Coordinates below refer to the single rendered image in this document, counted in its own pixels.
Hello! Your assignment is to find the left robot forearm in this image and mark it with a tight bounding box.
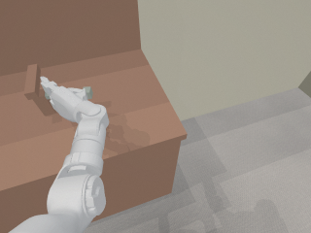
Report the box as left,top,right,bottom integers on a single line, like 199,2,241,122
47,100,110,211

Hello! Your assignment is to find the left robot upper arm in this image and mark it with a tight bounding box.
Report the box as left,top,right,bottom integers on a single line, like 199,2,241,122
9,174,106,233

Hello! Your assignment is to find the robot left hand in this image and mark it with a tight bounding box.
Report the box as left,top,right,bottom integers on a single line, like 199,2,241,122
40,76,88,122

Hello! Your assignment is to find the tap lever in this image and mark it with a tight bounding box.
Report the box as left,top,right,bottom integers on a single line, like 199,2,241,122
45,86,93,100

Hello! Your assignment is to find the counter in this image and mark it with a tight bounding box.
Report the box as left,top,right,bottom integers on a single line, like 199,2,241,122
0,0,188,233

